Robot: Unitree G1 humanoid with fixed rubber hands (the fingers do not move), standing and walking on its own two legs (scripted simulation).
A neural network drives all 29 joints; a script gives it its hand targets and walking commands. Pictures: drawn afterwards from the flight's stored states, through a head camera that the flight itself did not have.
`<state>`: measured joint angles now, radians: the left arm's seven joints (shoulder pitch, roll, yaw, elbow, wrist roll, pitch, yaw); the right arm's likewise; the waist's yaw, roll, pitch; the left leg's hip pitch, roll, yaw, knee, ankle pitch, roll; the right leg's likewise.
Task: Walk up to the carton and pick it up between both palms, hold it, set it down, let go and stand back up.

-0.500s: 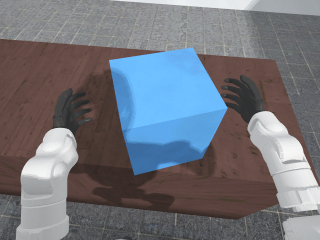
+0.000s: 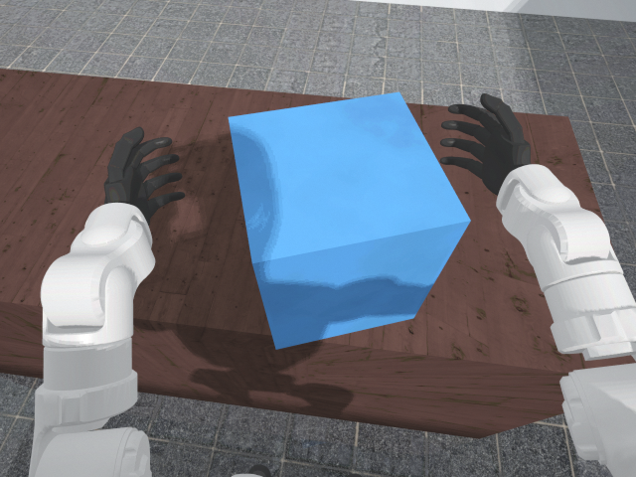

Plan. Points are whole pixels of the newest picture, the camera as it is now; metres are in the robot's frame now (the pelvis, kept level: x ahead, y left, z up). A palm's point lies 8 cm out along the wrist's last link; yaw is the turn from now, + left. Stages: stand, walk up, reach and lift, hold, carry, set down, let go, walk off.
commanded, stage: reach and lift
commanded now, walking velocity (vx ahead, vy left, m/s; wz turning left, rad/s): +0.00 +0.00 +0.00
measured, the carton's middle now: (332, 230) +0.41 +0.03 +0.04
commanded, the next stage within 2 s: none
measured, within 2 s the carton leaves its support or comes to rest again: neither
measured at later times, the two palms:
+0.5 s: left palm (161, 251) +0.34 +0.24 +0.06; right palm (463, 199) +0.46 -0.13 +0.07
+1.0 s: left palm (181, 253) +0.35 +0.22 +0.04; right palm (442, 205) +0.46 -0.11 +0.05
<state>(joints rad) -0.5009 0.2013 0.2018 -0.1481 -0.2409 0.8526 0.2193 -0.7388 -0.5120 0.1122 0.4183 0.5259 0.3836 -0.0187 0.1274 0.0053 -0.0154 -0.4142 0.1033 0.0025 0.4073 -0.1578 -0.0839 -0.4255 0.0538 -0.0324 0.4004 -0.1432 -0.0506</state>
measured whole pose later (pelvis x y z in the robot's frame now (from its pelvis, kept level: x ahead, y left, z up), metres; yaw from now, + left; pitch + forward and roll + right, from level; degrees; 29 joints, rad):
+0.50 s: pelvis +0.00 +0.00 +0.00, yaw +1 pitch +16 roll -1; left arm -0.42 0.07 0.16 0.17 -0.12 0.45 0.18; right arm -0.71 -0.39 0.07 0.66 0.34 0.12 0.02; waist 0.16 0.01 -0.07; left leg -0.55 0.10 -0.02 0.44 -0.16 -0.08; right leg -0.55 0.05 -0.05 0.42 -0.15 -0.05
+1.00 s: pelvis +0.00 +0.01 -0.01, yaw +0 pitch +21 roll +0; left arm -0.43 -0.01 0.14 0.30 -0.06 0.21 0.19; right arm -0.72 -0.33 0.11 0.76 0.29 -0.05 0.01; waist 0.18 0.00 -0.15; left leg -0.65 0.09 0.00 0.43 -0.14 -0.07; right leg -0.66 0.05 -0.03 0.41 -0.12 -0.04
